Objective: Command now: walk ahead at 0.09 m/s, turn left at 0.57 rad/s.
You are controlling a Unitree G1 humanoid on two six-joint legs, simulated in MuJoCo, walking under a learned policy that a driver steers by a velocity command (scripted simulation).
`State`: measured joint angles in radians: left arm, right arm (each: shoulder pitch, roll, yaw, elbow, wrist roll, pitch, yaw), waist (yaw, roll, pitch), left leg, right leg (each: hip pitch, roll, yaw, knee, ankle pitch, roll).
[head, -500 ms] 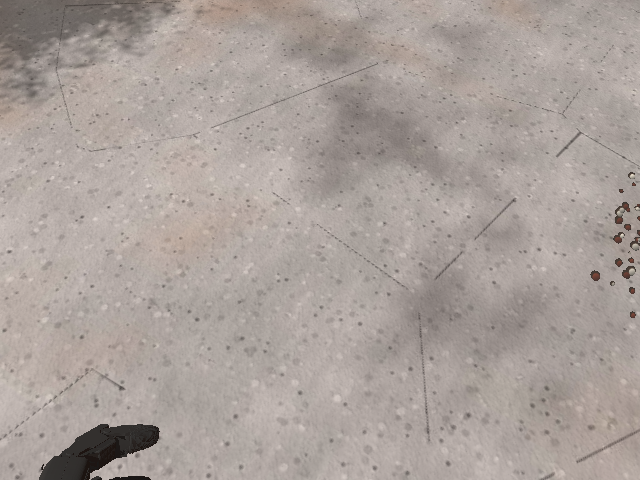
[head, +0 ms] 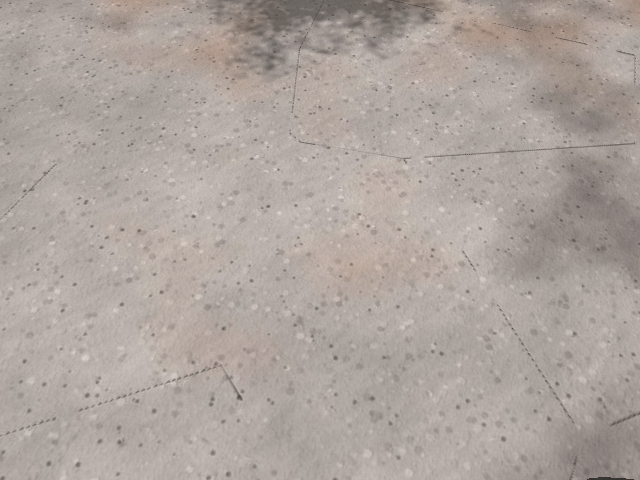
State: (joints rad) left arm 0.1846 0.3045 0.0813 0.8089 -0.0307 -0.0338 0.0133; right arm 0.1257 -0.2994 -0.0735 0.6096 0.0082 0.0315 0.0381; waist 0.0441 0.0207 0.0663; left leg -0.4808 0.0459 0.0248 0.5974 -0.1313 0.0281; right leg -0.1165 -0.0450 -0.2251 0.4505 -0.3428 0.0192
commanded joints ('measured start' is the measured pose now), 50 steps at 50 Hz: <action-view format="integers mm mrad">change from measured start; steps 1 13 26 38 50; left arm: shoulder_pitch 7 -81 86 255 163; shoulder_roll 131 88 127 166 74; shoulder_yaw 30 1 13 7 -5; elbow -59 -107 -61 17 -41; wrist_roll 15 30 30 6 -2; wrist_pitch -6 9 -59 -33 -28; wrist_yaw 0 -8 -13 -12 -13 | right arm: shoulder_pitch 206 36 66 -172 104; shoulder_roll -225 -184 -127 -23 -48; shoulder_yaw -86 -53 -27 15 -7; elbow -33 -94 -67 -113 41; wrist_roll -6 1 5 21 -20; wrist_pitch -6 -25 -73 -110 -129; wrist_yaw -25 -66 -45 6 -21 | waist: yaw -112 -48 -23 71 -51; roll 84 133 -160 -163 116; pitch -215 -187 27 33 -78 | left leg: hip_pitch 411 205 -430 -90 391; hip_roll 38 102 -67 -26 211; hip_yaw -121 -429 -209 4 -218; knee -151 -354 439 -22 -427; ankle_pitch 484 -336 -212 47 -41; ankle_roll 111 215 -2 -33 161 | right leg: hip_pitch -128 -338 98 49 -529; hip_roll -112 47 -260 -197 -97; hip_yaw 33 282 711 362 326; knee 372 346 -280 -287 725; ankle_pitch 474 -12 -290 244 74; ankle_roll -32 37 -212 -188 -26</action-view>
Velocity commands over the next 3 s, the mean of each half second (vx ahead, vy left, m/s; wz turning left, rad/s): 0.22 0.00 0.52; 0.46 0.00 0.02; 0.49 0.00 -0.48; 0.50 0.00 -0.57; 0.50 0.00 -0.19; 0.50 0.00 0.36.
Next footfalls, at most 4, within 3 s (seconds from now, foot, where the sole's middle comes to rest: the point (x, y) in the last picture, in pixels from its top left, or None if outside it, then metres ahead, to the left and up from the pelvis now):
0.02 left None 0.14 0.10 -0.77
0.42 right None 0.16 -0.12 -0.77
0.86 left None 0.34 0.23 -0.77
1.38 right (325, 365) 0.68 0.03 -0.77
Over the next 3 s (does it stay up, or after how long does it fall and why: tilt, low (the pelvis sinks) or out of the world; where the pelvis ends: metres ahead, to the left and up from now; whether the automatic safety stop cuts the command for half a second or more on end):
stays up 1.38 -0.07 -0.01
